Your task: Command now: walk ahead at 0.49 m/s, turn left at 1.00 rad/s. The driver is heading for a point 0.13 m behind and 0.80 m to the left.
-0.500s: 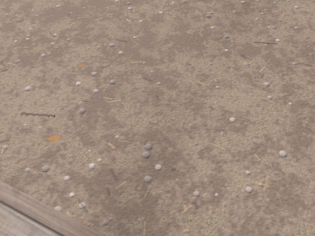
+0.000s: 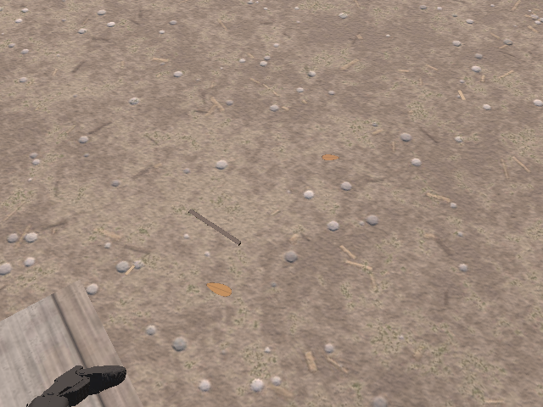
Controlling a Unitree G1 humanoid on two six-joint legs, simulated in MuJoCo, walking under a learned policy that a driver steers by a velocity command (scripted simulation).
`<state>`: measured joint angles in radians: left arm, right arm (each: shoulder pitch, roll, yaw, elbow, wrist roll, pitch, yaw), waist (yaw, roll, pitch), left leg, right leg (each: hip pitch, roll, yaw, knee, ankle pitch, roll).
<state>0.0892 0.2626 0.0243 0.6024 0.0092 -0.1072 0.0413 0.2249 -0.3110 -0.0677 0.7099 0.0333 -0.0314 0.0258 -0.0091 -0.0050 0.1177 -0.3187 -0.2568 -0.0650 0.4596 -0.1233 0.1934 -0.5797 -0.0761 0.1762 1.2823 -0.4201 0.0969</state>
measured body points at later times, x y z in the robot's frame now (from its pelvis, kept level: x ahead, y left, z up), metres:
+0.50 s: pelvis +0.37 -0.07 +0.01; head +0.39 -0.07 +0.46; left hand +0.31 +0.22 -0.10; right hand +0.58 -0.28 -0.10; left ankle +0.31 +0.04 -0.64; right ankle +0.36 -0.16 -0.73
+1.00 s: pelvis +0.61 -0.01 +0.01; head +0.64 +0.03 +0.46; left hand +0.67 +0.32 -0.07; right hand +0.86 -0.21 -0.08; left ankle +0.64 +0.09 -0.73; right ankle +0.77 -0.13 -0.67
